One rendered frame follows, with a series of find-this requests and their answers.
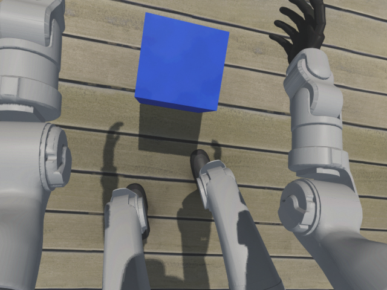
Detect robot left foot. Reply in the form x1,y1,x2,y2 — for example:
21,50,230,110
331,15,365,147
127,183,150,240

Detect carton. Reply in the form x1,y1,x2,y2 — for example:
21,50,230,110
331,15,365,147
134,12,230,113

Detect robot right forearm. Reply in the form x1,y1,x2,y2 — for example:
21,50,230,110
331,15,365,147
283,48,363,218

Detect robot right thigh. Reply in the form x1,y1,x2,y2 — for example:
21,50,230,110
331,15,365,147
197,166,286,290

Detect robot left forearm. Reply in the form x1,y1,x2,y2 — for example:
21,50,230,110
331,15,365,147
0,0,65,123

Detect right robot upper arm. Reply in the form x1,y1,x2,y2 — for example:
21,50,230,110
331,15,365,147
278,178,387,290

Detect left robot upper arm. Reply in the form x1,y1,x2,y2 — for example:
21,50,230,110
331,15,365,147
0,121,72,290

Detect robot right hand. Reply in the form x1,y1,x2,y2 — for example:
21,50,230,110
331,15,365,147
269,0,326,64

